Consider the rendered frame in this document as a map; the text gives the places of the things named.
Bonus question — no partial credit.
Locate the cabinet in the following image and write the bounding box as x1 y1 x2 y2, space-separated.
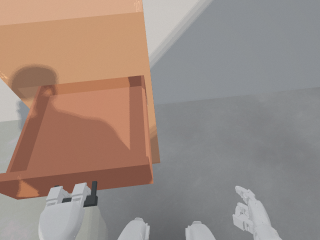
0 0 161 164

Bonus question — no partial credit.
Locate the left robot hand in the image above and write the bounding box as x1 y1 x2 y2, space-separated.
38 182 91 240

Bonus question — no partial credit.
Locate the right robot hand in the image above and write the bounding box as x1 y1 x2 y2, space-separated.
232 186 272 234

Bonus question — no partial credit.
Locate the drawer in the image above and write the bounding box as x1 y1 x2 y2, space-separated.
0 75 154 200

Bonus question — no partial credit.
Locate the robot right forearm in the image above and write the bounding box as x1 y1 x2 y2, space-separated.
253 225 282 240

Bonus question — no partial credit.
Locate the handle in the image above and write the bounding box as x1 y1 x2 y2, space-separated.
54 181 98 208

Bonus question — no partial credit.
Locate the robot left thigh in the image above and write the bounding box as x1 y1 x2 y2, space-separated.
117 220 150 240

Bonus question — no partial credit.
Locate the right robot shin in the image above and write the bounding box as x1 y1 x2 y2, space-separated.
192 221 202 225

